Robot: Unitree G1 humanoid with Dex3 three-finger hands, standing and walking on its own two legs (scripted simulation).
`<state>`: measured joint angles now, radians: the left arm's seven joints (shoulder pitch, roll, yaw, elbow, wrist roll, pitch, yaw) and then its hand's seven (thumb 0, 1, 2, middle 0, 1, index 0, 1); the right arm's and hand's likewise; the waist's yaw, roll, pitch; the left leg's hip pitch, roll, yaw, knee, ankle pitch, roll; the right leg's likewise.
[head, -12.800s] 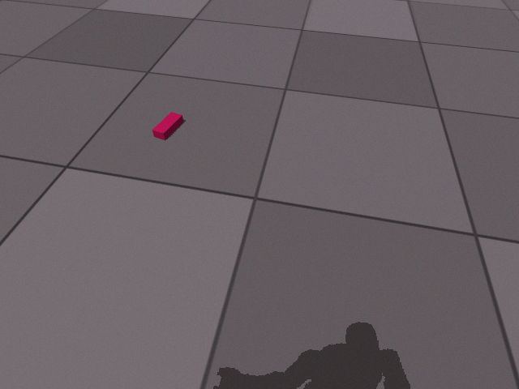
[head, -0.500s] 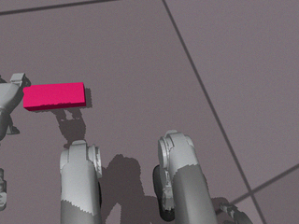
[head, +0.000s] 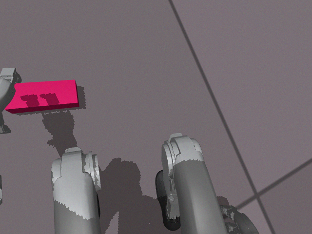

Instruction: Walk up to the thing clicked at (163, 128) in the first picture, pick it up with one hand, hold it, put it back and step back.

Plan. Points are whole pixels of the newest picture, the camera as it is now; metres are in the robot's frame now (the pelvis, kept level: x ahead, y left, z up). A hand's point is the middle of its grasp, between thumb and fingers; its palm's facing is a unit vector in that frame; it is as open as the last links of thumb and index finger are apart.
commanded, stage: rise first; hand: left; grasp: from above
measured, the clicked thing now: (44, 96) +0.51 +0.27 -0.31
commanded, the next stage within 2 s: approach in 1.90 s
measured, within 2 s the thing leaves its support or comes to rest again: neither
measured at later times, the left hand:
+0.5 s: hand (7, 105) +0.44 +0.32 -0.18, palm faces -0.46 -0.06 -0.88, open 14.0 cm
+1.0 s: hand (9, 100) +0.46 +0.32 -0.19, palm faces -0.46 -0.06 -0.89, open 14.0 cm
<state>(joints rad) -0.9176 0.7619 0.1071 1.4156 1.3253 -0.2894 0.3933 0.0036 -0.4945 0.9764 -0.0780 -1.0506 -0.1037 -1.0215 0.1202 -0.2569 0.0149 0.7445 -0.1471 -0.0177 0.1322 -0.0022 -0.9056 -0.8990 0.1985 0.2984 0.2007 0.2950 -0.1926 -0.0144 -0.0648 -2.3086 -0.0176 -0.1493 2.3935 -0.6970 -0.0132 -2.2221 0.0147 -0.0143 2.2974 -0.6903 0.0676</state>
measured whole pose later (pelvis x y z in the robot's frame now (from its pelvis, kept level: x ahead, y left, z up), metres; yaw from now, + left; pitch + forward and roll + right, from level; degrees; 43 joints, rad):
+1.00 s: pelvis +0.00 +0.00 -0.02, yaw -2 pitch +33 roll -11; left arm -1.00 0.86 0.12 1.51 1.33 -0.29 0.40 0.00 -0.54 1.03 -0.09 -1.04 -0.09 -1.04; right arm 0.14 -0.28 0.09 0.72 -0.17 -0.02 0.15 0.00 -0.91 -0.90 0.20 0.30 0.20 0.29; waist -0.26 -0.02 -0.01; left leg -2.35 -0.02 -0.18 2.46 -0.69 -0.02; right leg -2.26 0.02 -0.04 2.34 -0.68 0.07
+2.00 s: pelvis +0.00 +0.00 -0.02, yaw -2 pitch +33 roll -11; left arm -1.01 0.87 0.10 1.52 1.33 -0.30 0.39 0.00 -0.51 1.00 -0.10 -1.06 -0.11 -1.05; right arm 0.16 -0.28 0.11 0.70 -0.17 -0.03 0.14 0.00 -0.90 -0.90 0.20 0.30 0.20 0.29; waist -0.27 -0.02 -0.01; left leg -2.36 -0.02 -0.18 2.45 -0.69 -0.01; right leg -2.25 0.02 -0.04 2.33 -0.67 0.07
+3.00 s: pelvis +0.00 +0.00 -0.02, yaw -3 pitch +33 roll -11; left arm -1.09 0.85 0.04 1.56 1.32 -0.27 0.40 0.00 -0.48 1.05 -0.09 -1.11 -0.11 -1.08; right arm 0.16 -0.31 0.14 0.67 -0.18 -0.06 0.14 0.00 -0.90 -0.89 0.20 0.30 0.20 0.29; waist -0.31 -0.04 0.03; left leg -2.36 -0.03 -0.20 2.46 -0.69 -0.03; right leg -2.26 0.02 -0.06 2.33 -0.66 0.07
